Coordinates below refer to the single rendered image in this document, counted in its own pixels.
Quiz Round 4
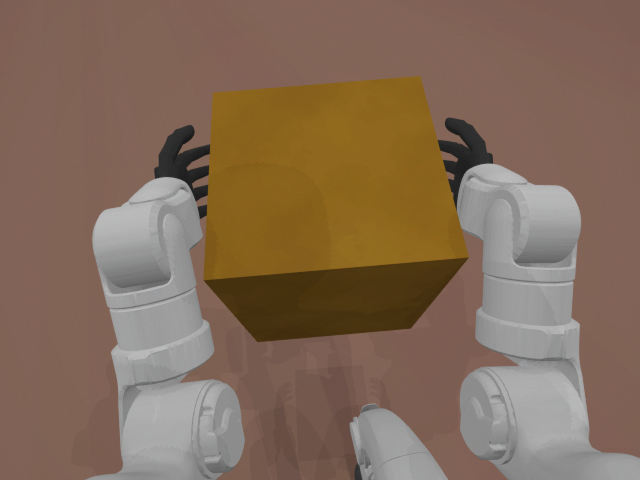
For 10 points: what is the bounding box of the right robot upper arm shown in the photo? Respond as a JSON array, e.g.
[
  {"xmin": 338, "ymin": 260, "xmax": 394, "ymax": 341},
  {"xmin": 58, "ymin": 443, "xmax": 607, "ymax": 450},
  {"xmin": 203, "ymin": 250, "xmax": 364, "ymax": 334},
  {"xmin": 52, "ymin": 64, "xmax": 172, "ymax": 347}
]
[{"xmin": 460, "ymin": 366, "xmax": 640, "ymax": 480}]

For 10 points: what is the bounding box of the left robot upper arm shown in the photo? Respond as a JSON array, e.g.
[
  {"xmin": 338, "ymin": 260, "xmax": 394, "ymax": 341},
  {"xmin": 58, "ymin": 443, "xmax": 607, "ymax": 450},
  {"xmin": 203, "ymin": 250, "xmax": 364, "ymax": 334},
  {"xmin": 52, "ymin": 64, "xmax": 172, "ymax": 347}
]
[{"xmin": 86, "ymin": 379, "xmax": 245, "ymax": 480}]

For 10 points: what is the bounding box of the left robot forearm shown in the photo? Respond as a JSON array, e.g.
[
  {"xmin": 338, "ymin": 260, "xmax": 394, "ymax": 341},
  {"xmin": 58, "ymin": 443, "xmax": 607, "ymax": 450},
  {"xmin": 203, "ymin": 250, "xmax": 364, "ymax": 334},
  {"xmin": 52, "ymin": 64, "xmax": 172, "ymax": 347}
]
[{"xmin": 92, "ymin": 177, "xmax": 215, "ymax": 462}]

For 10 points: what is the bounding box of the left robot hand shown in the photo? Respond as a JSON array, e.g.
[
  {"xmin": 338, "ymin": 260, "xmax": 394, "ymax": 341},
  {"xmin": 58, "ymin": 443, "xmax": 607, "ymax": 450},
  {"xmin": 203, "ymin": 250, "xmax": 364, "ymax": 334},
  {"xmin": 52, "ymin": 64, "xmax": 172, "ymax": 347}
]
[{"xmin": 154, "ymin": 125, "xmax": 210, "ymax": 219}]

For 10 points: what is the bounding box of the robot right shin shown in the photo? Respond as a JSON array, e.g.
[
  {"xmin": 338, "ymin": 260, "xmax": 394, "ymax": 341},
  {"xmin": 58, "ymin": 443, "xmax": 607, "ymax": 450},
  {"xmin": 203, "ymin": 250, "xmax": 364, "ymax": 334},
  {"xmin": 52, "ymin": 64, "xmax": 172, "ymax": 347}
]
[{"xmin": 359, "ymin": 404, "xmax": 379, "ymax": 480}]

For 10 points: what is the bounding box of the carton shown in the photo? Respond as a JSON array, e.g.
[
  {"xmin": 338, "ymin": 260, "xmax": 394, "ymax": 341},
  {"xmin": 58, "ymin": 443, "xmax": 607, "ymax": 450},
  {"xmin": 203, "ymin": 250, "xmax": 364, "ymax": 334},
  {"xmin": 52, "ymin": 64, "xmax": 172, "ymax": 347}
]
[{"xmin": 203, "ymin": 76, "xmax": 469, "ymax": 342}]

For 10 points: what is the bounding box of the right robot hand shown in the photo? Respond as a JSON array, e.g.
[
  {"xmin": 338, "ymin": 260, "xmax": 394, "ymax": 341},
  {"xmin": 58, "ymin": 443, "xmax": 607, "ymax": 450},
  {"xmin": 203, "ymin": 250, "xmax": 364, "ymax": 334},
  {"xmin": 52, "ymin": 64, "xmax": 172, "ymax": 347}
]
[{"xmin": 438, "ymin": 118, "xmax": 493, "ymax": 211}]

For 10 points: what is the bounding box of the right robot forearm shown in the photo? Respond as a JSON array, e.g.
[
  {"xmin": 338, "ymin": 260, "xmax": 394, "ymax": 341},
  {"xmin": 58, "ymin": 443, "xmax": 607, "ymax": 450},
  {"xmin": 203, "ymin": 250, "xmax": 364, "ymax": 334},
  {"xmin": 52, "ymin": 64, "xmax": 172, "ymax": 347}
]
[{"xmin": 457, "ymin": 164, "xmax": 589, "ymax": 433}]

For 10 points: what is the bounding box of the robot right thigh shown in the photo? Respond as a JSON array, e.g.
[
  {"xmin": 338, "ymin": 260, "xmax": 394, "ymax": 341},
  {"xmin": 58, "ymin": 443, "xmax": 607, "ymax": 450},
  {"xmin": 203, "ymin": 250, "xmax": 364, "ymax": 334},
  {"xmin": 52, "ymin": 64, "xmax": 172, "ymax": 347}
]
[{"xmin": 350, "ymin": 408, "xmax": 448, "ymax": 480}]

